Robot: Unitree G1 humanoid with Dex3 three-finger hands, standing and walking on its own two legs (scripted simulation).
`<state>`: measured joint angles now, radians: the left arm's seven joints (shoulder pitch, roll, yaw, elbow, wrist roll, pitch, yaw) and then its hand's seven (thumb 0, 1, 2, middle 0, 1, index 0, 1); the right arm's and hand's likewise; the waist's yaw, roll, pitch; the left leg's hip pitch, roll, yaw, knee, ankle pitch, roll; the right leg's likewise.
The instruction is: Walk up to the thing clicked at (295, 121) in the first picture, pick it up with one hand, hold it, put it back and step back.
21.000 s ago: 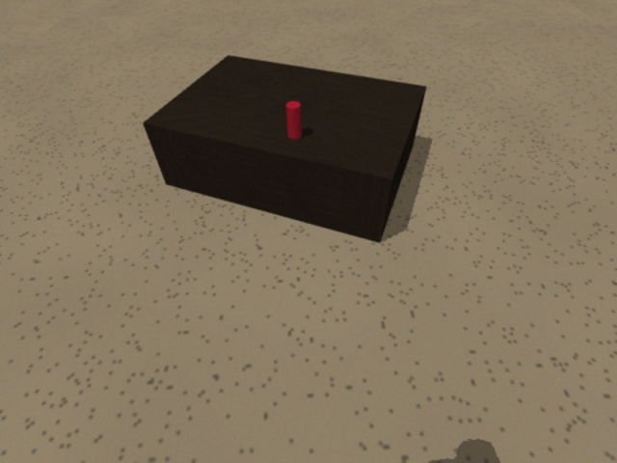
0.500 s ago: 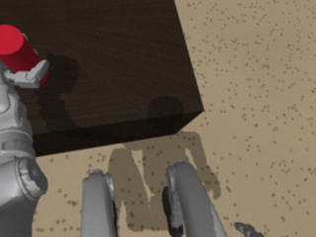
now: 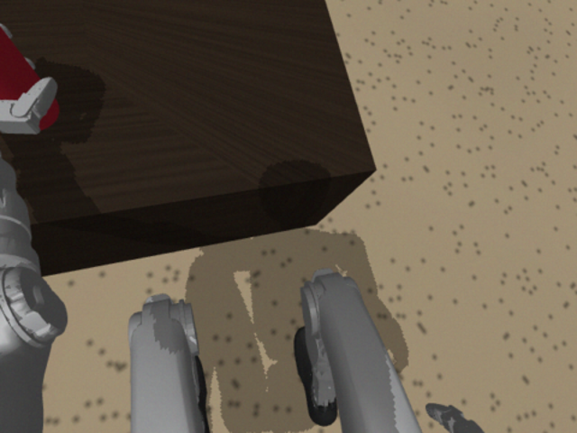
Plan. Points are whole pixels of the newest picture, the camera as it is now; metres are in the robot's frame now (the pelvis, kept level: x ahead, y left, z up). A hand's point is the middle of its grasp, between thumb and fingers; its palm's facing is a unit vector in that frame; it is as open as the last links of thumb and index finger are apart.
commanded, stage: lower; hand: left
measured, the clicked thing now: (2, 78) +0.55 +0.27 +0.01
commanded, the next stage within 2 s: loosen in 0.46 s
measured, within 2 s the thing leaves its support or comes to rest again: rests again in 0.42 s
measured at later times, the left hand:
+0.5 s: hand (19, 86) +0.56 +0.27 -0.02, palm faces +0.30 -0.95 -0.02, open 8.7 cm
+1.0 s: hand (20, 85) +0.56 +0.27 -0.02, palm faces +0.30 -0.95 -0.01, open 11.7 cm
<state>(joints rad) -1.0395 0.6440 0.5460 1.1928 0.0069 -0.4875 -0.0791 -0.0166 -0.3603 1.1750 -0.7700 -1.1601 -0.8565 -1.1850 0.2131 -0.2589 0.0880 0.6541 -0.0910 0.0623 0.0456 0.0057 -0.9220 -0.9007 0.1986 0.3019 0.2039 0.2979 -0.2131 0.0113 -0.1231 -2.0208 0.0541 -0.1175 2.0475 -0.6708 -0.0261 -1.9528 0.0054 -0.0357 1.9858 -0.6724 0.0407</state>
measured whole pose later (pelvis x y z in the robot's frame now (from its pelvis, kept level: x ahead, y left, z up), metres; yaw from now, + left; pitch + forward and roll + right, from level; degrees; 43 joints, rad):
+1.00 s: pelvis -0.01 +0.00 -0.04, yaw -1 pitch +36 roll -7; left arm -1.10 0.68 0.55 1.16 0.01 -0.42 -0.09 -0.01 -0.36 0.44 -0.73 -0.64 -0.75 -0.63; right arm 0.21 -0.28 0.10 0.63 -0.09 0.09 0.04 0.01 -0.92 -0.89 0.20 0.30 0.20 0.30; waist -0.22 0.01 -0.09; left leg -2.13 0.04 -0.14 2.17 -0.67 -0.03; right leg -2.05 0.01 -0.04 2.11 -0.68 0.05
